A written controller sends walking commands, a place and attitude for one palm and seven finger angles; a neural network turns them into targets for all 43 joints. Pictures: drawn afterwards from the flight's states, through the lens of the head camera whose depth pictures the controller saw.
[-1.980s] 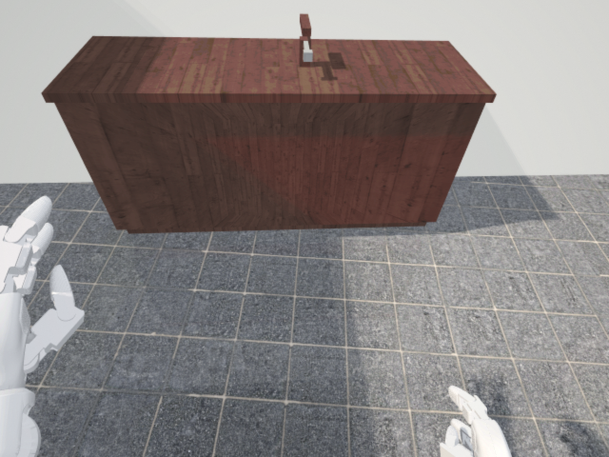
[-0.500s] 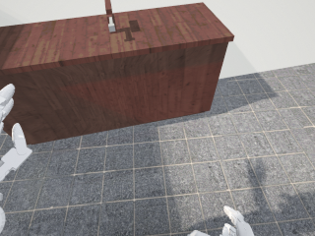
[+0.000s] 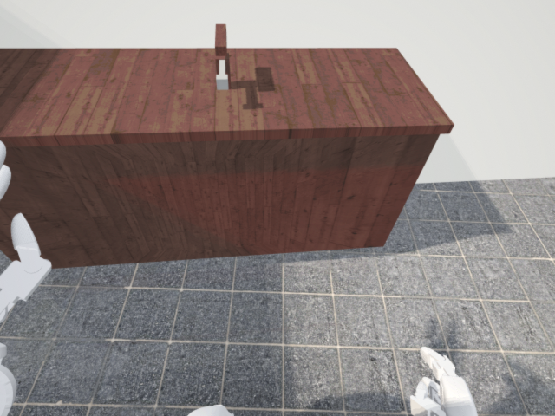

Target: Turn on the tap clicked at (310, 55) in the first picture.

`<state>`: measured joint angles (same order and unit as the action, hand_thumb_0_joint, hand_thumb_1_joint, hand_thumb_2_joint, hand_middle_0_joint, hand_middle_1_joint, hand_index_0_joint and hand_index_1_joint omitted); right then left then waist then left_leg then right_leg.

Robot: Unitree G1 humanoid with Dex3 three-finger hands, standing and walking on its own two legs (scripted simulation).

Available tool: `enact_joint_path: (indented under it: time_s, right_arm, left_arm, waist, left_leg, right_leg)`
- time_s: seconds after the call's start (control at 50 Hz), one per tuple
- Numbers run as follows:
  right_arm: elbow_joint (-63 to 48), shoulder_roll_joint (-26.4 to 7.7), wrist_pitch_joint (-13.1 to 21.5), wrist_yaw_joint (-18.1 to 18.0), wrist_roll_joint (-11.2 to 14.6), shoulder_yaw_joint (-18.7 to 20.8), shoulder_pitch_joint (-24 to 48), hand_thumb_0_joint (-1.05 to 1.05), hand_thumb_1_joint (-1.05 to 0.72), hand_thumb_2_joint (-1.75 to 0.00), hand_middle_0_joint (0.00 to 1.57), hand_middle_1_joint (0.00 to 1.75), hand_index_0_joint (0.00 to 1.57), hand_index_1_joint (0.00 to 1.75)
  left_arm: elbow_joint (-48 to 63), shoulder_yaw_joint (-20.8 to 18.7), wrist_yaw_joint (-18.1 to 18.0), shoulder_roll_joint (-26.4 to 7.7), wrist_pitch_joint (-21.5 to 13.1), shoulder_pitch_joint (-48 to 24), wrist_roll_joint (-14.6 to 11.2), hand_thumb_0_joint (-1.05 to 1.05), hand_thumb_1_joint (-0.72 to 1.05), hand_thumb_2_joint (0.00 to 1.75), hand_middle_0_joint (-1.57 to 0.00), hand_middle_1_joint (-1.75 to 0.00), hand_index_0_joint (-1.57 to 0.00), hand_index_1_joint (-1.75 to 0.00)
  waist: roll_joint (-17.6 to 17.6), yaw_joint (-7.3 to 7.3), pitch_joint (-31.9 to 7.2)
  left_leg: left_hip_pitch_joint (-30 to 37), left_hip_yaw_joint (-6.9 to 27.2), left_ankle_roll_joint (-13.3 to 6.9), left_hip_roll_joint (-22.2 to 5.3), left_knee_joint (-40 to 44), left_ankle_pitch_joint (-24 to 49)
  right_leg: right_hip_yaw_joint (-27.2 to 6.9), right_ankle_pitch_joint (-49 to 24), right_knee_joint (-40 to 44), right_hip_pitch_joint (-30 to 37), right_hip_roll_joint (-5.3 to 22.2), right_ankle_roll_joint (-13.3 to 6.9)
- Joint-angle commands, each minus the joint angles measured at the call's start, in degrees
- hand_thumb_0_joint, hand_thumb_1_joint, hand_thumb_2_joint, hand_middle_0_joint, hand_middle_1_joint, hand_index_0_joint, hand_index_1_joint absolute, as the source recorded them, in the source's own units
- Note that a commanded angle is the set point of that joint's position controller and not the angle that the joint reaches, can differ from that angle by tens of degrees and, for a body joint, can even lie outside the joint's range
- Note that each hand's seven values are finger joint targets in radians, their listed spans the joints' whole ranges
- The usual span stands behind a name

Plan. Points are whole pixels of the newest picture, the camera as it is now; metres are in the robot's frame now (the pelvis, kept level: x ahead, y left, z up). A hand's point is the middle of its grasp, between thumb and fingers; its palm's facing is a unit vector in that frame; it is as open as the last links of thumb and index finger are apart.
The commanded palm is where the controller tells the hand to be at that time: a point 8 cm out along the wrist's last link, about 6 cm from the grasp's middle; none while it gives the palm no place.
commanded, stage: turn to face it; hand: left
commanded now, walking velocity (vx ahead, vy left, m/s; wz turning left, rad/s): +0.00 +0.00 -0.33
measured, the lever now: (222, 82) +0.83 +0.20 +0.04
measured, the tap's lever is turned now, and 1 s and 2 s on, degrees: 0 0 0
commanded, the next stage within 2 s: take the last steps up to it in 0.48 s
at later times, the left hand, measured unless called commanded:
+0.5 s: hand (173, 222) +0.28 +0.14 +0.18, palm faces +0.32 -0.87 -0.38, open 7.4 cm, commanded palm +0.21 +0.20 +0.20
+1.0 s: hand (208, 225) +0.27 +0.11 +0.19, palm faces +0.28 -0.89 -0.36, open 7.4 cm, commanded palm +0.22 +0.17 +0.20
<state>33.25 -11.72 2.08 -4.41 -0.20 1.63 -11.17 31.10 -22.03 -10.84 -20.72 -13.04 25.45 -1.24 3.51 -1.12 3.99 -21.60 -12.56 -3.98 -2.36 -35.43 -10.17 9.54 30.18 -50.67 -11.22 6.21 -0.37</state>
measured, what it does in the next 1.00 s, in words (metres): steps on the spot: right foot, then left foot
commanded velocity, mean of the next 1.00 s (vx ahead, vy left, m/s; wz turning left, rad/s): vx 0.13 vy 0.03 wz -0.16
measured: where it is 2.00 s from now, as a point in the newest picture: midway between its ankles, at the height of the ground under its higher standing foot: outside the picture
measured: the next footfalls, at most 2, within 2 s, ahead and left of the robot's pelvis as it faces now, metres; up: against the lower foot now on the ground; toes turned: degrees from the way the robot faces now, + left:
right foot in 0.34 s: +0.06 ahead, -0.18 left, +0.00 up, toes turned -15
left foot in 0.66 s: +0.07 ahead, +0.06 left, +0.00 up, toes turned -4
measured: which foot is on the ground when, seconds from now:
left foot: down 0.00-0.36, up 0.38-0.64, down 0.66-0.92, up 0.94-1.00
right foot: up 0.00-0.32, down 0.34-1.00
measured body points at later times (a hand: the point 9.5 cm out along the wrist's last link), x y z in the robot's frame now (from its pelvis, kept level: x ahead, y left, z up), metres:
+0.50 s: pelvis +0.03 -0.06 +0.02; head +0.05 -0.08 +0.47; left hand +0.25 +0.19 +0.20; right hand +0.18 -0.32 -0.08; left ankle +0.03 +0.08 -0.66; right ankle +0.04 -0.15 -0.71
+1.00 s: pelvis +0.02 -0.08 +0.01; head +0.01 -0.10 +0.46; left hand +0.25 +0.15 +0.21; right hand +0.13 -0.32 -0.10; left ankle +0.01 +0.05 -0.67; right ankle +0.02 -0.17 -0.71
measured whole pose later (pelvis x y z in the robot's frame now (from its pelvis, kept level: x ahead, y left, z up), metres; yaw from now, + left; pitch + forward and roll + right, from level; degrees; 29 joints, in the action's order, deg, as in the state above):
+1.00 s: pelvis +0.02 -0.08 +0.01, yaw -8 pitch -2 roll +0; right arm 39.0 -10.8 3.4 -3.2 -0.3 -0.7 -14.3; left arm 23.3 -15.8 -8.5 -16.8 -11.6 22.2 0.8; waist -2.7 0.0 0.1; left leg -21.6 -1.7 0.3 -3.2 -56.3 -25.3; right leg 8.3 18.1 -34.5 -14.9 0.6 -3.6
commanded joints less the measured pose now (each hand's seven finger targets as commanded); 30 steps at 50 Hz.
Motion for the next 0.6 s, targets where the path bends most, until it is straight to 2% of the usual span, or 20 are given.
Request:
enact_joint_path:
  time_s: [0.0,0.02,0.04,0.08,0.1,0.16,0.22,0.26,0.28,0.3,0.32,0.34,0.36,0.38,0.4,0.42,0.46,0.48,0.54,0.58]
  right_arm:
    - [-8.1,-6.3,3.8,0.6,-0.7,0.5,5.4,0.00,-0.90,-0.90,0.20,0.30,0.20,0.30]
    - [-7.5,-5.9,4.1,0.9,-0.3,0.9,5.0,0.00,-0.90,-0.90,0.20,0.30,0.20,0.30]
    - [-7.2,-6.0,4.4,1.4,-0.2,1.1,4.7,0.00,-0.90,-0.90,0.20,0.30,0.20,0.30]
    - [-7.4,-5.7,5.2,2.3,-0.3,0.9,4.8,0.00,-0.90,-0.90,0.20,0.30,0.20,0.30]
    - [-7.9,-5.9,5.6,2.5,-0.3,1.0,4.5,0.00,-0.90,-0.90,0.20,0.30,0.20,0.30]
    - [-8.0,-5.8,6.3,3.2,-0.1,0.7,3.1,0.00,-0.90,-0.90,0.20,0.30,0.20,0.30]
    - [-7.9,-6.1,6.6,2.4,0.5,0.9,2.0,0.00,-0.90,-0.90,0.20,0.30,0.20,0.30]
    - [-7.9,-6.4,6.5,2.0,1.0,1.0,1.8,0.00,-0.90,-0.90,0.20,0.30,0.20,0.30]
    - [-8.0,-6.3,6.6,1.9,1.2,0.9,1.9,0.00,-0.90,-0.90,0.20,0.30,0.20,0.30]
    - [-8.1,-5.6,6.6,1.5,1.2,0.8,1.9,0.00,-0.90,-0.90,0.20,0.30,0.20,0.30]
    - [-8.2,-4.6,6.4,1.5,1.0,0.4,1.5,0.00,-0.90,-0.90,0.20,0.30,0.20,0.30]
    - [-8.5,-3.5,6.5,1.2,0.8,-0.4,2.6,0.00,-0.90,-0.90,0.20,0.30,0.20,0.30]
    - [-8.3,-4.2,6.6,1.1,0.9,0.0,4.1,0.00,-0.90,-0.90,0.20,0.30,0.20,0.30]
    - [-8.2,-5.2,6.6,1.0,0.9,0.6,4.9,0.00,-0.90,-0.90,0.20,0.30,0.20,0.30]
    - [-8.2,-4.6,6.3,1.1,0.9,0.0,6.2,0.00,-0.90,-0.90,0.20,0.30,0.20,0.30]
    - [-7.7,-3.6,5.9,0.7,0.7,-0.7,5.9,0.00,-0.90,-0.90,0.20,0.30,0.20,0.30]
    - [-7.5,-3.5,5.1,0.4,0.5,-0.7,5.8,0.00,-0.90,-0.90,0.20,0.30,0.20,0.30]
    - [-7.8,-3.6,4.7,0.4,0.4,-0.7,5.8,0.00,-0.90,-0.90,0.20,0.30,0.20,0.30]
    - [-9.1,-4.3,4.0,0.6,0.2,0.3,4.9,0.00,-0.90,-0.90,0.20,0.30,0.20,0.30]
    - [-9.1,-5.0,3.4,0.8,0.3,0.8,2.8,0.00,-0.90,-0.90,0.20,0.30,0.20,0.30]
  left_arm:
    - [14.4,-6.3,0.2,-14.9,-4.4,-13.2,0.0,0.00,0.90,0.90,-0.20,-0.30,-0.20,-0.30]
    - [16.6,-6.1,0.4,-13.7,-4.4,-13.6,0.0,0.00,0.90,0.90,-0.20,-0.30,-0.20,-0.30]
    - [18.0,-6.9,0.5,-13.6,-4.6,-11.2,0.0,0.00,0.90,0.90,-0.20,-0.30,-0.20,-0.30]
    - [19.5,-7.0,1.1,-11.8,-4.4,-5.8,-0.4,0.00,0.90,0.90,-0.20,-0.30,-0.20,-0.30]
    - [19.1,-7.9,1.3,-11.8,-4.4,-3.4,-0.8,0.00,0.90,0.90,-0.20,-0.30,-0.20,-0.30]
    - [12.9,-5.9,1.7,-7.8,-3.6,-1.5,-1.2,0.00,0.90,0.90,-0.20,-0.30,-0.20,-0.30]
    - [5.4,-5.3,1.6,-6.7,-2.2,-2.7,-1.4,0.00,0.90,0.90,-0.20,-0.30,-0.20,-0.30]
    - [3.7,-3.7,1.7,-6.1,-1.3,-5.3,-1.0,0.00,0.90,0.90,-0.20,-0.30,-0.20,-0.30]
    - [3.6,-2.9,1.8,-6.2,-1.1,-7.3,-0.7,0.00,0.90,0.90,-0.20,-0.30,-0.20,-0.30]
    - [3.4,-2.3,1.8,-6.9,-1.0,-8.8,-0.2,0.00,0.90,0.90,-0.20,-0.30,-0.20,-0.30]
    - [3.7,-2.2,1.6,-8.4,-1.0,-10.1,0.2,0.00,0.90,0.90,-0.20,-0.30,-0.20,-0.30]
    - [4.2,-2.9,1.3,-10.3,-0.8,-11.0,0.3,0.00,0.90,0.90,-0.20,-0.30,-0.20,-0.30]
    - [3.9,-2.6,1.4,-9.6,0.0,-11.7,-0.2,0.00,0.90,0.90,-0.20,-0.30,-0.20,-0.30]
    - [6.7,-2.1,1.5,-9.9,-0.2,-12.5,-0.3,0.00,0.90,0.90,-0.20,-0.30,-0.20,-0.30]
    - [10.2,-4.1,1.1,-11.8,-0.8,-13.1,0.0,0.00,0.90,0.90,-0.20,-0.30,-0.20,-0.30]
    - [10.8,-5.2,0.6,-12.0,-1.5,-9.6,-0.1,0.00,0.90,0.90,-0.20,-0.30,-0.20,-0.30]
    - [12.5,-6.9,0.1,-12.4,-2.8,-5.2,-0.1,0.00,0.90,0.90,-0.20,-0.30,-0.20,-0.30]
    - [13.0,-8.0,0.0,-12.6,-3.2,-2.9,-0.1,0.00,0.90,0.90,-0.20,-0.30,-0.20,-0.30]
    - [13.7,-10.2,-0.3,-12.7,-4.1,3.0,-0.4,0.00,0.90,0.90,-0.20,-0.30,-0.20,-0.30]
    - [12.2,-9.8,-0.1,-11.3,-4.0,5.4,-0.7,0.00,0.90,0.90,-0.20,-0.30,-0.20,-0.30]
  waist:
    - [-14.5,0.95,-12.4]
    - [-15.3,0.97,-11.0]
    - [-16.7,0.42,-10.9]
    - [-18.2,-0.15,-10.8]
    - [-18.9,-0.26,-11.2]
    - [-18.5,1.24,-9.3]
    - [-13.4,1.29,-9.6]
    - [-12.2,0.97,-10.0]
    - [-11.4,0.85,-9.6]
    - [-6.8,1.25,-8.9]
    - [2.5,2.25,-9.0]
    - [9.0,2.07,-9.9]
    - [14.3,0.54,-10.1]
    - [14.2,0.55,-9.9]
    - [9.5,0.72,-10.9]
    - [6.4,0.68,-11.4]
    - [2.0,0.73,-13.3]
    - [1.3,0.51,-14.4]
    - [0.6,0.14,-16.1]
    - [-1.1,1.27,-16.7]
  left_leg:
    - [17.0,30.8,-9.4,-23.3,15.7,20.0]
    - [14.1,27.1,-8.8,-22.1,16.2,15.5]
    - [12.7,21.8,-7.4,-19.9,16.3,12.7]
    - [6.8,13.3,-4.2,-16.4,17.7,4.0]
    - [5.5,11.0,-3.2,-15.6,18.3,0.9]
    - [2.8,10.4,-2.1,-17.1,20.1,-3.0]
    - [5.7,9.3,-1.1,-17.7,15.7,-1.0]
    - [7.3,6.8,0.7,-16.2,11.0,-1.9]
    - [6.6,5.8,1.6,-15.0,8.2,-3.4]
    - [6.7,4.3,2.9,-12.3,3.1,-6.1]
    - [4.3,3.5,4.7,-7.6,-4.7,-9.2]
    - [-1.7,4.5,6.0,-2.9,-11.0,-17.2]
    - [-3.7,7.6,6.2,-0.9,-18.8,-20.7]
    - [-5.6,10.3,6.3,-1.4,-24.1,-19.2]
    - [-7.7,11.7,6.5,-1.8,-26.4,-18.8]
    - [-7.6,11.6,6.6,-1.8,-25.3,-18.1]
    - [-5.5,10.3,6.3,-1.0,-18.1,-16.2]
    - [-4.4,9.7,6.1,-0.5,-14.6,-14.8]
    - [-2.1,9.1,6.1,-0.1,-3.3,-11.9]
    - [3.5,9.0,5.7,0.3,6.1,-5.1]
  right_leg:
    - [-12.1,3.5,-22.9,-18.3,-1.9,1.1]
    - [-11.8,1.6,-21.2,-18.1,-1.2,1.3]
    - [-11.2,-0.8,-17.7,-17.6,-0.8,1.3]
    - [-7.8,-5.7,-9.9,-12.1,-1.2,1.4]
    - [-6.4,-7.2,-5.6,-9.9,-1.7,1.5]
    - [-3.6,-8.2,2.5,-6.9,-3.4,2.6]
    - [-2.2,-8.9,10.6,-5.6,-5.0,3.4]
    - [-1.2,-11.2,17.0,-3.7,-6.0,3.4]
    - [-1.9,-14.3,20.8,-2.5,-5.8,3.1]
    - [-6.3,-19.5,25.8,-3.0,-3.6,1.9]
    - [-16.9,-33.5,28.8,-3.0,2.9,-1.2]
    - [-25.8,-48.6,29.0,0.2,9.9,-4.7]
    - [-28.3,-51.1,30.2,-0.3,11.6,-6.7]
    - [-28.5,-50.7,30.2,0.6,12.1,-7.8]
    - [-28.1,-51.5,28.4,2.5,12.6,-9.2]
    - [-24.2,-54.9,26.7,4.5,11.4,-9.4]
    - [-19.7,-57.0,25.1,6.8,9.2,-9.0]
    - [-18.9,-56.0,25.0,7.9,8.4,-8.8]
    - [-20.1,-53.0,24.5,11.0,7.5,-9.0]
    - [-19.4,-44.9,24.2,9.3,5.4,-6.9]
